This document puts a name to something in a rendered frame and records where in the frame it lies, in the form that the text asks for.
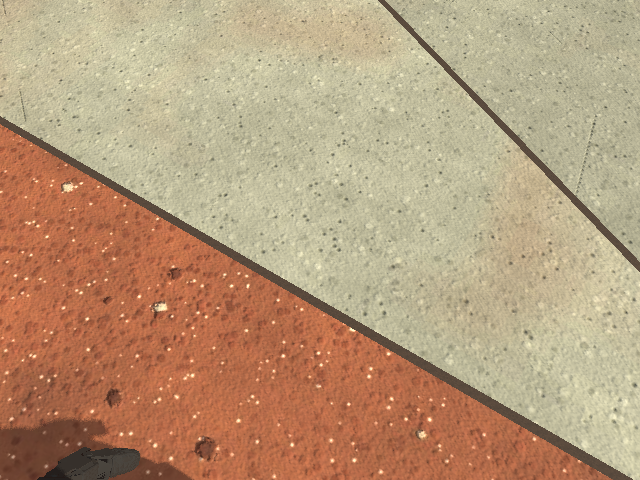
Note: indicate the robot left hand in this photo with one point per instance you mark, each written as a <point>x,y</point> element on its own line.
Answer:
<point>94,465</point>

